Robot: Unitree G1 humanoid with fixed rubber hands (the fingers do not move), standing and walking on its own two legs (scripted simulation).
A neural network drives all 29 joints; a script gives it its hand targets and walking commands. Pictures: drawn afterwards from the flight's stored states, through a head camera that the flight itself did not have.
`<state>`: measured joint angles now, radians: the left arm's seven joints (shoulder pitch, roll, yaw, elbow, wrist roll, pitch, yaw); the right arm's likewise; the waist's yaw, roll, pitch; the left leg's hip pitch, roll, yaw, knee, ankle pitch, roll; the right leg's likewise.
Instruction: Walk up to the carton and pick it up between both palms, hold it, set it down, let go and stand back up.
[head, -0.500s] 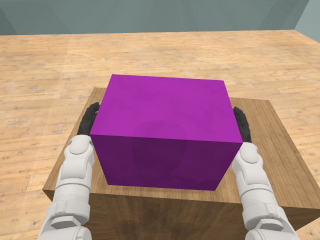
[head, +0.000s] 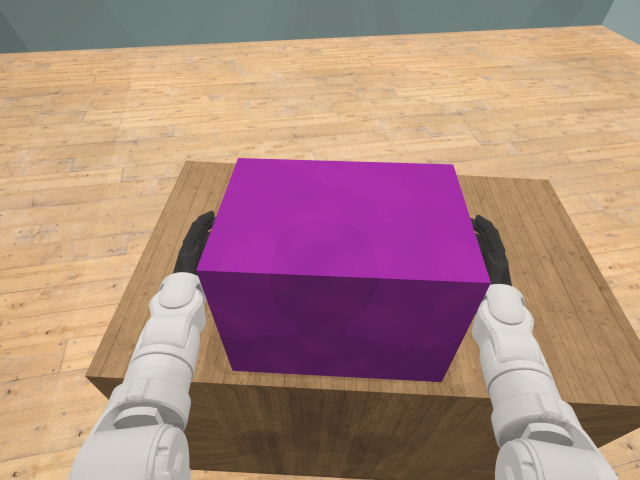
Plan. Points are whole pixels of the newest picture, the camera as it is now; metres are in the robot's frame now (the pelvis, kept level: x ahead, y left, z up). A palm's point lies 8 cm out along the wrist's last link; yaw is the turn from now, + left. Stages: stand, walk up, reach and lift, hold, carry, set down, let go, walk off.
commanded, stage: set down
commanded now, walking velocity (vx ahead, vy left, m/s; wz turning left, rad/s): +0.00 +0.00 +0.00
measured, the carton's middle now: (340, 270) +0.41 -0.01 +0.04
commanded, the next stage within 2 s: none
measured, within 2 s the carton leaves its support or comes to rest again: rests again in 0.96 s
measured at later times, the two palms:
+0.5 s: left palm (200, 281) +0.39 +0.19 +0.03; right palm (480, 293) +0.38 -0.20 +0.04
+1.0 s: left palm (204, 286) +0.40 +0.19 +0.00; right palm (467, 300) +0.40 -0.20 +0.00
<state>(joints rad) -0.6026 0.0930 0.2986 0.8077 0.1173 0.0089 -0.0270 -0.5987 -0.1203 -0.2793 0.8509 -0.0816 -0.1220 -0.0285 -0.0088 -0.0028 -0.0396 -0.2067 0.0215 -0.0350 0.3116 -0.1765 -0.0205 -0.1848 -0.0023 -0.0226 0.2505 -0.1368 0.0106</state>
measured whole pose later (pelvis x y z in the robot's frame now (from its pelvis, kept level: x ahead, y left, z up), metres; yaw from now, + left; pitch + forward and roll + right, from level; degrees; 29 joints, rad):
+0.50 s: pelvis +0.00 +0.00 +0.00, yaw +0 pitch +11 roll -1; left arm -0.70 0.15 0.23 1.16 0.04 -0.26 0.00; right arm -0.64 -0.11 -0.34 1.02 -0.14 -0.28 -0.04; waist 0.00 0.02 -0.10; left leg -0.38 0.03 -0.02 0.36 -0.18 -0.02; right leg -0.36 0.00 -0.03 0.30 -0.14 0.01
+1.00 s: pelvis +0.00 +0.00 -0.01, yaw +0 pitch +20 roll -1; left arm -0.82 0.19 0.17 1.41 -0.07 -0.47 0.02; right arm -0.75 -0.15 -0.36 1.21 -0.14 -0.43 -0.03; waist 0.00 0.06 -0.16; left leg -0.60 0.03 -0.02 0.44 -0.19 -0.02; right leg -0.56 0.00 -0.04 0.36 -0.14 0.01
